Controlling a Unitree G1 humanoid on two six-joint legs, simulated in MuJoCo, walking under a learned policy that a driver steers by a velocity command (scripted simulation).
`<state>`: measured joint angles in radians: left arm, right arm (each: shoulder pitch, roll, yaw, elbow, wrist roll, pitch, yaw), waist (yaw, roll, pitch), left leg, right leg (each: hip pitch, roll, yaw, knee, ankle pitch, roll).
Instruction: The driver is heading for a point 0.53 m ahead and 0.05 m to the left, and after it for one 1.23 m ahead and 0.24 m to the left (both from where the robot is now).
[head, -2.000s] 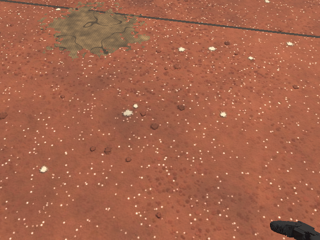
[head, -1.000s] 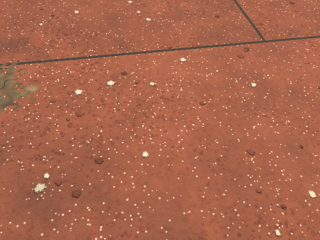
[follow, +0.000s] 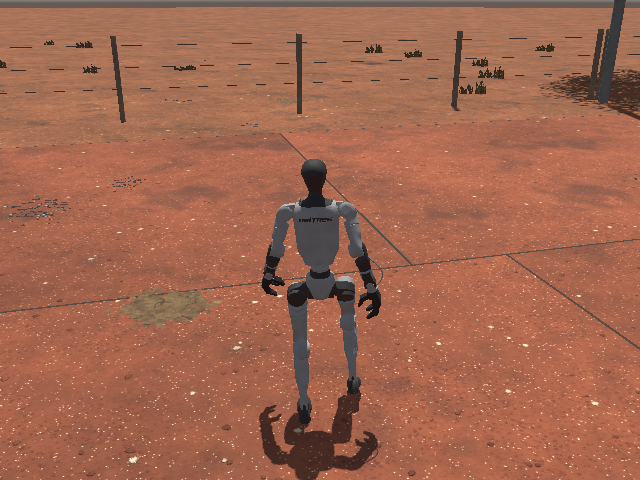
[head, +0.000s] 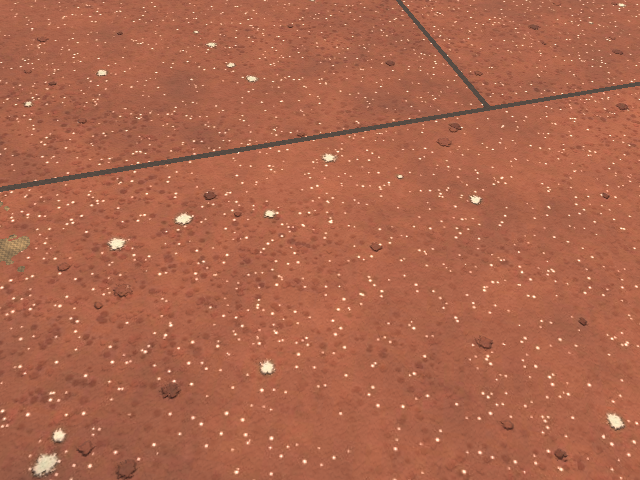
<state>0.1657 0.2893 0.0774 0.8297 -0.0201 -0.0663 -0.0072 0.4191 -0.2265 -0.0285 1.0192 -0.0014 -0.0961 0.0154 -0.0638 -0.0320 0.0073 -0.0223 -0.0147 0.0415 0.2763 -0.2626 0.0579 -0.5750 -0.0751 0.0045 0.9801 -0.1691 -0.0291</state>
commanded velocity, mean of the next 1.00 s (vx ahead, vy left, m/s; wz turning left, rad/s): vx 0.22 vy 0.00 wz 0.27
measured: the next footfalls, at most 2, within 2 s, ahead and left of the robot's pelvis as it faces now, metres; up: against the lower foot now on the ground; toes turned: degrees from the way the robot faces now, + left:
right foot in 0.28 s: +0.35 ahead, -0.14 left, +0.00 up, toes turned -2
left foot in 0.78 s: +0.39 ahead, +0.10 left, +0.00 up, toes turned +15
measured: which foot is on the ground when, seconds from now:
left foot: down 0.00-0.30, up 0.32-0.76, down 0.78-1.00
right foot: up 0.00-0.26, down 0.28-0.78, up 0.80-1.00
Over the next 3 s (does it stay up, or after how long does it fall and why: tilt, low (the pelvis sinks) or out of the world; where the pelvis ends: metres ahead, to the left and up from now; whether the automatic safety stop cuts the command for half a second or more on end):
stays up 1.08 0.31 -0.01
